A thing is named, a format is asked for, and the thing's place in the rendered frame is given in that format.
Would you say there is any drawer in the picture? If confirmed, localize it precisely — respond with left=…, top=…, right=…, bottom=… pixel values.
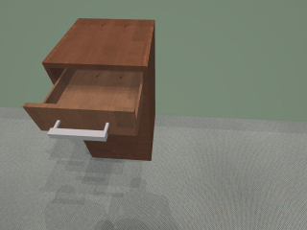
left=22, top=68, right=144, bottom=136

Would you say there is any cabinet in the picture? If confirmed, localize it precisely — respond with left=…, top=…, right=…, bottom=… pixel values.
left=41, top=18, right=155, bottom=161

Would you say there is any handle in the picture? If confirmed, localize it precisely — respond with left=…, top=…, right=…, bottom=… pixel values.
left=47, top=120, right=109, bottom=142

